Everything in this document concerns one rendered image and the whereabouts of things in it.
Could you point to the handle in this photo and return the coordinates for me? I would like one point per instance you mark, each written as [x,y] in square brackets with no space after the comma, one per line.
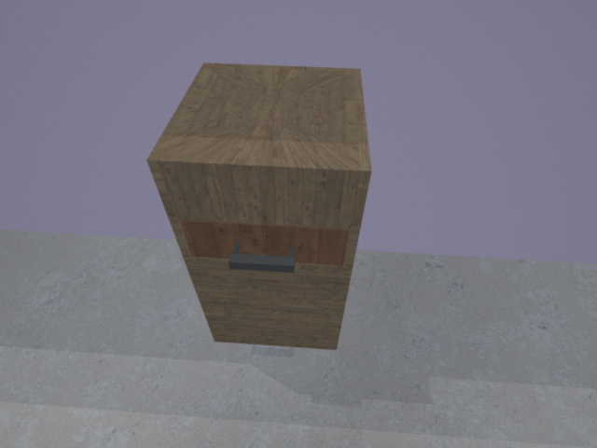
[261,262]

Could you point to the drawer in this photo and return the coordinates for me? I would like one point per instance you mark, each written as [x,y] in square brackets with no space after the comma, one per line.
[210,239]

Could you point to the cabinet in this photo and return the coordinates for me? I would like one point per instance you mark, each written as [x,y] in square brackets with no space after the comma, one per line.
[274,145]

